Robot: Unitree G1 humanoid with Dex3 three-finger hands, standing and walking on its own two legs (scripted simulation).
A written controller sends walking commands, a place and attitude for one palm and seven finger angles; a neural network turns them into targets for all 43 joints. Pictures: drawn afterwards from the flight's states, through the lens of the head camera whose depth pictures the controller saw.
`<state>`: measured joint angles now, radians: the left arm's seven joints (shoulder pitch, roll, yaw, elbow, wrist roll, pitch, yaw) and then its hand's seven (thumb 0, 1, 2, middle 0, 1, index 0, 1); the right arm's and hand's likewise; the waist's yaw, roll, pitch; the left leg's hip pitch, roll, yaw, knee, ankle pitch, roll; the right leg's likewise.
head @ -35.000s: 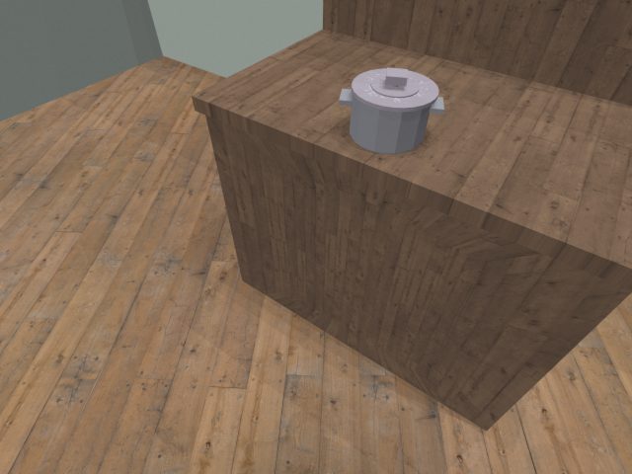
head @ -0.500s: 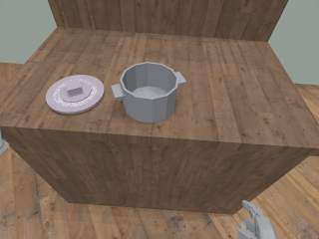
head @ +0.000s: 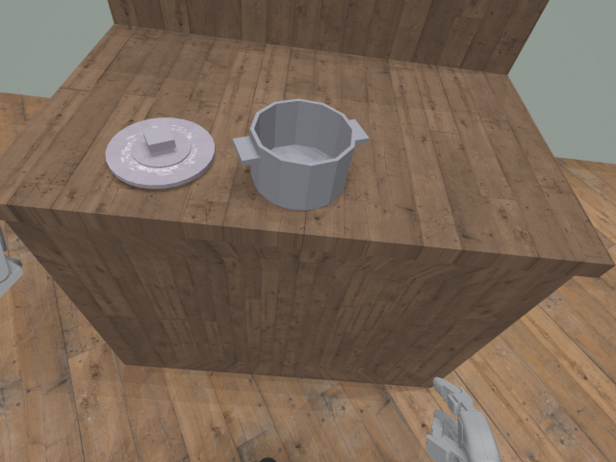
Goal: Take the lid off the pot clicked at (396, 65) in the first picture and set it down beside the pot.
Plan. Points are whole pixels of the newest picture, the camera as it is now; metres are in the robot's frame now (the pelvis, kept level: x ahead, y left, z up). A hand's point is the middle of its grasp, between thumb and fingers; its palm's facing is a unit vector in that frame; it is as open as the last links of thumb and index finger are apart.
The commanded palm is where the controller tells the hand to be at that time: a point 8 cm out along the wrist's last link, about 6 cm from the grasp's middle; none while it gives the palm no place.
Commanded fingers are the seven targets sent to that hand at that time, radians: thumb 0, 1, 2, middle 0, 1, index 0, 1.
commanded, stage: step back with the hand held close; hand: left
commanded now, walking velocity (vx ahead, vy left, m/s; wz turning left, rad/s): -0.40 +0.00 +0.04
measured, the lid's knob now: (159, 138) +0.57 +0.29 +0.06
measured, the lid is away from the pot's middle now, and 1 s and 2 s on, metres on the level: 0.23 0.23 0.23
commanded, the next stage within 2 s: stop stepping back and stand still in 0.32 s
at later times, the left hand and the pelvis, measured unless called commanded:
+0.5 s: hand out of the picture +0.11 +0.22 +0.20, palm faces +0.29 -0.85 -0.43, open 7.4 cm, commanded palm +0.01 +0.27 +0.25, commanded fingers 0.00 0.90 0.90 -0.20 -0.30 -0.20 -0.30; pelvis -0.13 -0.01 -0.01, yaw -3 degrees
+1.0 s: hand out of the picture +0.01 +0.23 +0.22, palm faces +0.30 -0.85 -0.43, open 7.5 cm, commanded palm -0.06 +0.29 +0.25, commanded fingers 0.00 0.90 0.90 -0.20 -0.30 -0.20 -0.30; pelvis -0.20 +0.02 -0.01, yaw -2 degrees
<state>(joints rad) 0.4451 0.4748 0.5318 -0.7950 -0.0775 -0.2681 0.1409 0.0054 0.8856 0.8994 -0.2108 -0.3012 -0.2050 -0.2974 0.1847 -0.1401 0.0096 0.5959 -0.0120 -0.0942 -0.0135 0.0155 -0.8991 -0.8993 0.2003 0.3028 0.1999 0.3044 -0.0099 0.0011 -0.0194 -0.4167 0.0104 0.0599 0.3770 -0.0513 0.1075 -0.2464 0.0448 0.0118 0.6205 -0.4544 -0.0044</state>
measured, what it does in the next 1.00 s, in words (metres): walks backwards: right foot, then left foot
